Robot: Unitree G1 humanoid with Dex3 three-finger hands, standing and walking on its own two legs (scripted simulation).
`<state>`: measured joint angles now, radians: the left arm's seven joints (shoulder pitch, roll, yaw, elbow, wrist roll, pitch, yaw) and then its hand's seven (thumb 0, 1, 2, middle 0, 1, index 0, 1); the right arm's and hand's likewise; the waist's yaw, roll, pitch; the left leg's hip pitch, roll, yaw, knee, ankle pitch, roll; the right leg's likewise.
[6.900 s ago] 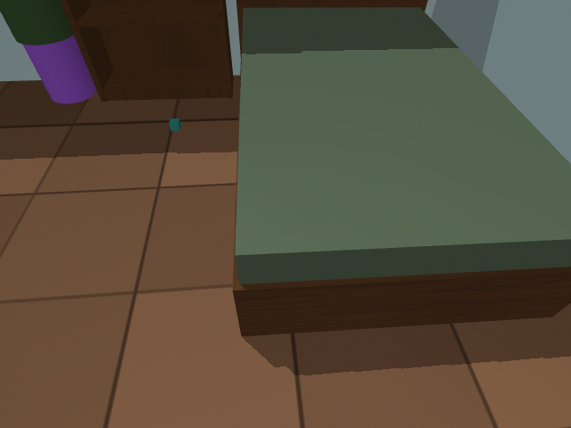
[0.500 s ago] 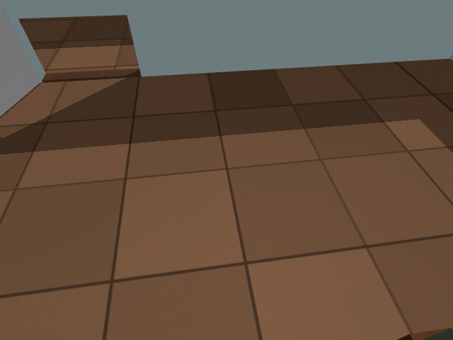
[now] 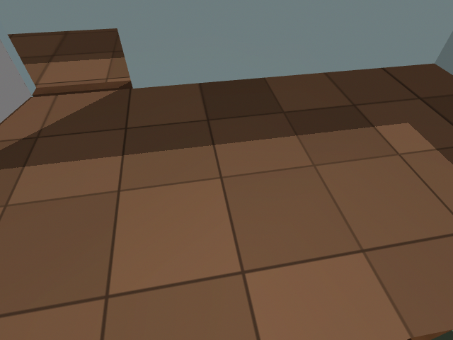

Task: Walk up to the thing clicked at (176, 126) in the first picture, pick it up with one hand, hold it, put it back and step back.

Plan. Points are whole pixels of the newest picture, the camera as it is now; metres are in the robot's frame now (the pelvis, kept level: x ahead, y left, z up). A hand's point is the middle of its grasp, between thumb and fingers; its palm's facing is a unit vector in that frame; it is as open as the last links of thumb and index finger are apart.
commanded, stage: walk up
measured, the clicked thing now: out of the picture +0.90 -1.79 -0.75
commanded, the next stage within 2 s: stand in 2.00 s
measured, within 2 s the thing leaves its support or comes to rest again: neither
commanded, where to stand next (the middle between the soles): +0.20 +0.01 m, yaw -21 degrees
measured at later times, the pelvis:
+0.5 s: pelvis +0.13 +0.03 -0.02, yaw -11 degrees
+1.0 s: pelvis +0.17 +0.03 -0.04, yaw -17 degrees
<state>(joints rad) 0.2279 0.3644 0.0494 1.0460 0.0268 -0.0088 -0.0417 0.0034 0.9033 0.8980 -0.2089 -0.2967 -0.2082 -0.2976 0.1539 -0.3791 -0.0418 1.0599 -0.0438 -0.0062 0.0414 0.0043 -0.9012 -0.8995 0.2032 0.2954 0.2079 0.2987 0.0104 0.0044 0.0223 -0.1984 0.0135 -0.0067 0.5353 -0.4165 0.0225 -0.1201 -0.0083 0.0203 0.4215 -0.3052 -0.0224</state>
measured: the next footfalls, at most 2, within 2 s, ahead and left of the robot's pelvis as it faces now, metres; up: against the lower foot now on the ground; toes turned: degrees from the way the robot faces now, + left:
right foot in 0.54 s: +0.29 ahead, -0.10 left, +0.00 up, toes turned -13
left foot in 0.96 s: +0.26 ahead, +0.12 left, +0.00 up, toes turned -21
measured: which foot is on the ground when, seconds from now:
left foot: down 0.00-0.58, up 0.60-0.94, down 0.96-1.00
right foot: down 0.00-0.14, up 0.16-0.52, down 0.54-1.00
